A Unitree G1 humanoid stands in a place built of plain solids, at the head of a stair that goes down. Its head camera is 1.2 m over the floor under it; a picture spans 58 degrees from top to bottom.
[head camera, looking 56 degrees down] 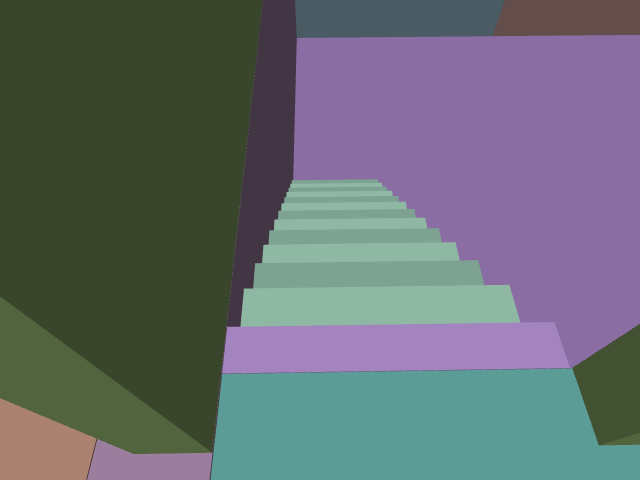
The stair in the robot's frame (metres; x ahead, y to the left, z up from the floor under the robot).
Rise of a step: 0.21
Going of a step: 0.23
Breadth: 0.97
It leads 1 degrees to the left of straight ahead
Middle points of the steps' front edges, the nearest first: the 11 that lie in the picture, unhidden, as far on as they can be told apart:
0.51 -0.21 0.00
0.74 -0.21 -0.20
0.98 -0.20 -0.41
1.21 -0.20 -0.62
1.44 -0.20 -0.82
1.67 -0.19 -1.03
1.91 -0.19 -1.24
2.14 -0.19 -1.44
2.37 -0.18 -1.65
2.60 -0.18 -1.85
2.83 -0.17 -2.06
